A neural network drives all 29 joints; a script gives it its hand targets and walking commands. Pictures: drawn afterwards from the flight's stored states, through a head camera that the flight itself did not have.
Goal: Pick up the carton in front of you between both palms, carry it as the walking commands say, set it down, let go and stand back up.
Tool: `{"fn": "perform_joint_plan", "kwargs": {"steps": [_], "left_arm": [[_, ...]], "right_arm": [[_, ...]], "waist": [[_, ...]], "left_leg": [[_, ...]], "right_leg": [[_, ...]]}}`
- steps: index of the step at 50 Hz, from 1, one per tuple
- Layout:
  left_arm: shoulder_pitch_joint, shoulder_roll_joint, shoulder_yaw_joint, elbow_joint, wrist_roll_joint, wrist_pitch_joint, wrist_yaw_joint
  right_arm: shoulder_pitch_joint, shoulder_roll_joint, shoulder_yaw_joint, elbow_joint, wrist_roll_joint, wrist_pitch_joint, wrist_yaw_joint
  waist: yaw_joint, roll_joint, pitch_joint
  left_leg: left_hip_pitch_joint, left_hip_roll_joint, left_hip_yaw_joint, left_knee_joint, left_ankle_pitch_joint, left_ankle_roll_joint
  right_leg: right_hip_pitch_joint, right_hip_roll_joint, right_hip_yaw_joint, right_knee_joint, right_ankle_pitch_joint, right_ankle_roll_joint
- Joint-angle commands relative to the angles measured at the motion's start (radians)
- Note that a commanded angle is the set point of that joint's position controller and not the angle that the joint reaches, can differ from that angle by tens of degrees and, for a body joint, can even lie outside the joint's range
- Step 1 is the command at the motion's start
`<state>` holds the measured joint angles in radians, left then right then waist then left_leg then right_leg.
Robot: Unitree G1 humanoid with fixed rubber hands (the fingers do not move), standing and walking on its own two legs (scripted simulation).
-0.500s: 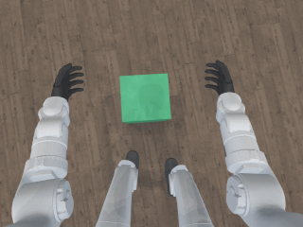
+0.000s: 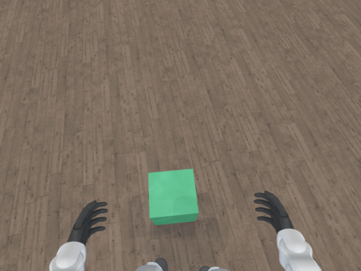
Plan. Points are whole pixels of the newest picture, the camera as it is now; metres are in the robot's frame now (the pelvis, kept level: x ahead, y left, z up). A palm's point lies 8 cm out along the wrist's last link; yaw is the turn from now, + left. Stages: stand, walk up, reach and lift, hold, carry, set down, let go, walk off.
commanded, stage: let go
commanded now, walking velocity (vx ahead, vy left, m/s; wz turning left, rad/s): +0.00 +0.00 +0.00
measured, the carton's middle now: (173, 198) +0.41 +0.04 -0.64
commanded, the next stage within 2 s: stand in 0.54 s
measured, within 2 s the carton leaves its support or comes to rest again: neither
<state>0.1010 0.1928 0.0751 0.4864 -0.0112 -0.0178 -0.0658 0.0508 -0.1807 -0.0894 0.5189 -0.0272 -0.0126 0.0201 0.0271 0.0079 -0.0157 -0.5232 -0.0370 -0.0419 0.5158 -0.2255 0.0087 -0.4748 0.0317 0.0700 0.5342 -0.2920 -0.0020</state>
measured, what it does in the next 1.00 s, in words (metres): stands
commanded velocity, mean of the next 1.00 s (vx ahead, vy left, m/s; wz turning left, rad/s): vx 0.00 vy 0.00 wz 0.00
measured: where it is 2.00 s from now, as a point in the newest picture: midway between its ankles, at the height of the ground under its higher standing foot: outside the picture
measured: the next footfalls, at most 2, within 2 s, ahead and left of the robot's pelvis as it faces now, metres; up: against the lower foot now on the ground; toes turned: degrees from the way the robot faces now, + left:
none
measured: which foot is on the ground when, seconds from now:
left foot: down 0.00-1.00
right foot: down 0.00-1.00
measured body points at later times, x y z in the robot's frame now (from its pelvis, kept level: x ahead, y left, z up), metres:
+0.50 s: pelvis +0.01 -0.01 +0.01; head +0.02 -0.01 +0.46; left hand +0.18 +0.22 -0.07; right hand +0.18 -0.24 -0.07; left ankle +0.01 +0.11 -0.73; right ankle -0.03 -0.12 -0.73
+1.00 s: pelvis +0.02 +0.01 +0.01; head +0.03 +0.02 +0.46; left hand +0.16 +0.29 -0.10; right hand +0.16 -0.29 -0.08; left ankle +0.01 +0.11 -0.73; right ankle -0.03 -0.12 -0.73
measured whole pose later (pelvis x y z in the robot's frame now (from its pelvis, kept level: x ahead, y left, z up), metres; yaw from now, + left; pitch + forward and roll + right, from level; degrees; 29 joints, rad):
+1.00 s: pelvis +0.02 +0.01 +0.01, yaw -1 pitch +0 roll +0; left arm 0.20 0.34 0.03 0.73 0.03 0.02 0.02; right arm 0.15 -0.32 -0.03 0.79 -0.04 0.00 -0.02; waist 0.00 -0.03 0.00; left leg -0.20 -0.03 -0.02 0.49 -0.29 0.02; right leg -0.14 0.02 0.07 0.46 -0.32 0.00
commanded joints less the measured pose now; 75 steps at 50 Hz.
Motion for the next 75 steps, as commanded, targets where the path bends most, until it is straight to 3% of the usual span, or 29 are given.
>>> {"fn": "perform_joint_plan", "kwargs": {"steps": [1, 8, 14, 25, 26, 27, 28, 31, 38, 47, 58, 75], "left_arm": [[0.056, 0.102, 0.009, -0.118, -0.007, -0.009, 0.002], [0.083, 0.124, -0.005, -0.150, 0.006, 0.059, -0.009], [0.080, 0.129, 0.005, -0.154, 0.025, 0.122, -0.012], [0.086, 0.119, 0.004, -0.169, 0.032, 0.148, -0.007], [0.056, 0.158, 0.007, -0.223, 0.057, 0.203, 0.019], [0.076, 0.147, -0.004, -0.205, 0.046, 0.215, 0.030], [0.065, 0.248, 0.022, -0.067, 0.030, 0.144, 0.073], [0.074, 0.226, 0.011, -0.026, 0.048, 0.075, 0.083], [0.073, 0.246, 0.007, 0.072, 0.046, 0.035, 0.081], [0.077, 0.280, -0.004, 0.168, 0.044, 0.020, 0.091], [0.068, 0.295, -0.019, 0.240, 0.042, 0.012, 0.095], [0.050, 0.324, -0.033, 0.338, 0.039, 0.004, 0.092]], "right_arm": [[0.049, -0.084, -0.002, -0.123, 0.011, -0.013, 0.008], [0.119, -0.100, 0.025, -0.166, 0.023, 0.049, 0.032], [0.115, -0.105, 0.033, -0.183, 0.027, 0.106, 0.044], [0.121, -0.114, 0.019, -0.189, 0.010, 0.138, 0.045], [0.179, -0.110, 0.013, -0.130, 0.026, 0.110, 0.024], [0.167, -0.116, 0.022, -0.149, 0.027, 0.103, 0.016], [0.103, -0.239, 0.008, -0.016, -0.017, 0.076, -0.021], [0.105, -0.227, 0.009, 0.033, -0.026, 0.044, -0.038], [0.080, -0.251, 0.015, 0.125, -0.016, 0.012, -0.041], [0.081, -0.295, 0.018, 0.204, -0.014, 0.001, -0.049], [0.069, -0.313, 0.026, 0.270, -0.008, -0.005, -0.050], [0.049, -0.338, 0.036, 0.365, -0.001, -0.007, -0.043]], "waist": [[-0.008, -0.034, -0.231], [-0.025, -0.054, -0.004], [-0.019, -0.035, 0.086], [-0.027, -0.023, 0.062], [-0.037, 0.002, 0.006], [-0.037, -0.026, 0.018], [-0.004, -0.107, 0.037], [-0.022, -0.041, 0.020], [-0.022, 0.001, -0.050], [-0.029, 0.009, -0.048], [-0.029, -0.006, -0.031], [-0.029, -0.010, 0.007]], "left_leg": [[0.388, 0.000, 0.017, -0.063, 0.305, -0.028], [0.470, -0.014, 0.041, -0.115, 0.141, -0.027], [0.526, -0.021, 0.048, -0.102, 0.113, -0.027], [0.542, -0.010, 0.034, -0.104, 0.200, -0.021], [0.521, -0.037, 0.040, -0.073, 0.190, -0.030], [0.507, -0.032, 0.035, -0.068, 0.189, -0.025], [0.359, 0.066, 0.001, -0.059, 0.173, -0.037], [0.323, 0.072, -0.021, -0.074, 0.049, -0.024], [0.353, 0.098, -0.051, -0.061, 0.218, -0.006], [0.392, 0.115, -0.065, -0.073, 0.306, 0.005], [0.416, 0.122, -0.072, -0.102, 0.311, 0.011], [0.418, 0.128, -0.083, -0.163, 0.201, 0.016]], "right_leg": [[0.174, 0.000, -0.032, -0.120, 0.272, 0.025], [0.216, -0.022, -0.029, -0.205, 0.148, 0.019], [0.207, -0.035, -0.025, -0.221, 0.093, 0.008], [0.313, -0.008, -0.034, -0.178, 0.236, 0.020], [0.358, -0.010, -0.031, -0.144, 0.320, 0.019], [0.350, -0.008, -0.032, -0.132, 0.339, 0.022], [0.242, -0.054, -0.012, -0.130, 0.191, 0.034], [0.247, -0.066, 0.036, -0.142, 0.038, 0.018], [0.293, -0.075, 0.041, -0.102, 0.221, 0.009], [0.311, -0.086, 0.048, -0.109, 0.278, 0.006], [0.326, -0.098, 0.054, -0.133, 0.274, 0.003], [0.327, -0.114, 0.073, -0.194, 0.210, -0.005]]}}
